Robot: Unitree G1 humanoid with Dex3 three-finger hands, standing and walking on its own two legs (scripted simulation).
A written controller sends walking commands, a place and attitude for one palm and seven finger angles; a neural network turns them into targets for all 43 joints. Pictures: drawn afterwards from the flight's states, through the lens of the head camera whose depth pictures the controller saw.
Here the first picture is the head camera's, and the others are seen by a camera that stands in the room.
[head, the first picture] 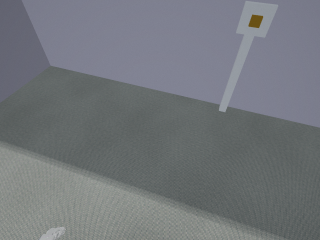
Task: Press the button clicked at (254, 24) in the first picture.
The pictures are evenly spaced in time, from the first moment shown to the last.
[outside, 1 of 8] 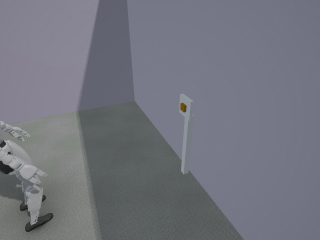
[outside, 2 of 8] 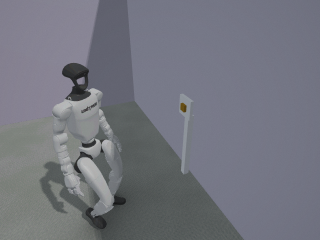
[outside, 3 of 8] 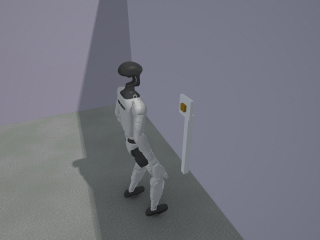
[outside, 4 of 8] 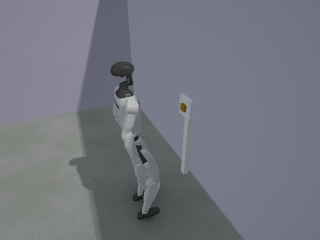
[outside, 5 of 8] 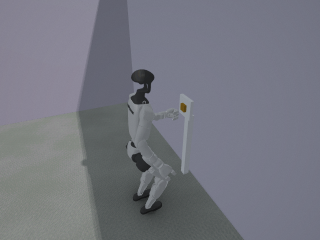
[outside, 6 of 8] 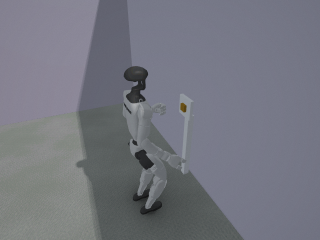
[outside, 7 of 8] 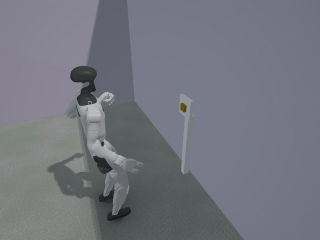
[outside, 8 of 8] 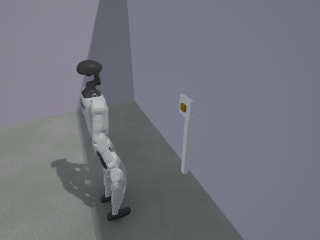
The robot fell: no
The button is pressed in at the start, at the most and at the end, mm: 0 12 0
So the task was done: yes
